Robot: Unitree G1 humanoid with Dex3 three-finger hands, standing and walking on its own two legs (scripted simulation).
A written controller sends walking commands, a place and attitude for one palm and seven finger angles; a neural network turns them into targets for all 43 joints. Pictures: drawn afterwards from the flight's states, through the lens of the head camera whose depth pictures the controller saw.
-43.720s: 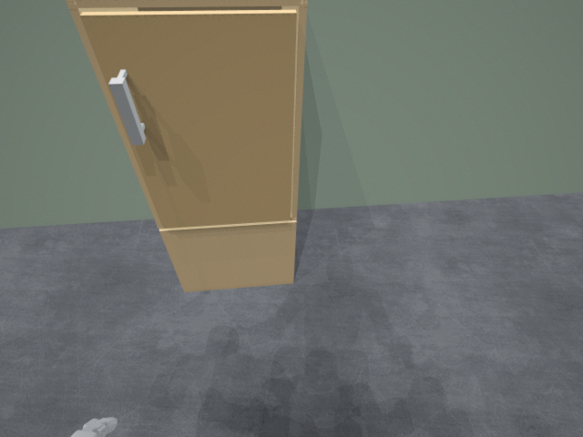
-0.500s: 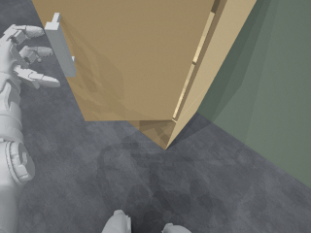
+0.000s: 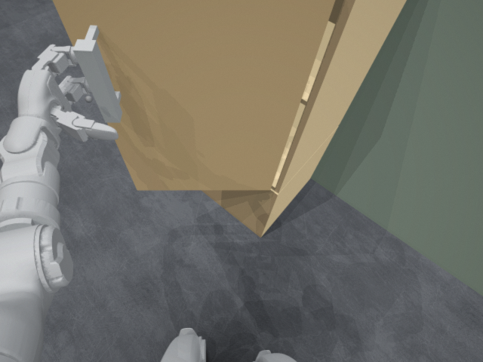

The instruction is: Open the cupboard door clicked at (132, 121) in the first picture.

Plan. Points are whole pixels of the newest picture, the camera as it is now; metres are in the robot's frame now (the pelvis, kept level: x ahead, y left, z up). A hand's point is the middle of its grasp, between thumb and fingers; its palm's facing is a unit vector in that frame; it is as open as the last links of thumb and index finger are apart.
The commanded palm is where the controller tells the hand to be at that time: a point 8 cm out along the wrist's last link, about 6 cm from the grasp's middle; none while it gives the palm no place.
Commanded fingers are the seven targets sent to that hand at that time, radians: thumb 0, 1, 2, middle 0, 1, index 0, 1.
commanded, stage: slide the fingers in behind the handle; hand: left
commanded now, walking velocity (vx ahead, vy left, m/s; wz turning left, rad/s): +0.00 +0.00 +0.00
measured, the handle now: (103, 76) +0.55 +0.20 +0.12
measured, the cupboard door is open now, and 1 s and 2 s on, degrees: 42 42 47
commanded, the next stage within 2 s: close the thumb around the handle in 0.74 s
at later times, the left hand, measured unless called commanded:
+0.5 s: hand (110, 100) +0.50 +0.18 +0.12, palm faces +0.01 -1.00 +0.00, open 14.0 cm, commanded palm +0.48 +0.22 +0.12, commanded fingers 0.00 -0.50 0.30 -0.30 -1.20 -0.30 -1.20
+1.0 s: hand (110, 96) +0.51 +0.18 +0.12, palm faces +0.01 -1.00 +0.01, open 13.0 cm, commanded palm +0.49 +0.23 +0.12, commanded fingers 0.00 0.00 0.52 -0.34 -1.25 -0.34 -1.25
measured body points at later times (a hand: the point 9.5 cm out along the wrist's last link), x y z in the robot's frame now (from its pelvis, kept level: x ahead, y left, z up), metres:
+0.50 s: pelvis -0.01 -0.01 +0.00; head +0.08 +0.01 +0.44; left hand +0.49 +0.23 +0.13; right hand +0.00 -0.27 -0.11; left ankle +0.05 +0.09 -0.68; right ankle -0.05 -0.10 -0.68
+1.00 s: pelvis +0.00 -0.01 +0.00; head +0.10 +0.01 +0.44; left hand +0.51 +0.24 +0.12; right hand -0.01 -0.28 -0.11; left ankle +0.05 +0.09 -0.68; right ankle -0.05 -0.10 -0.68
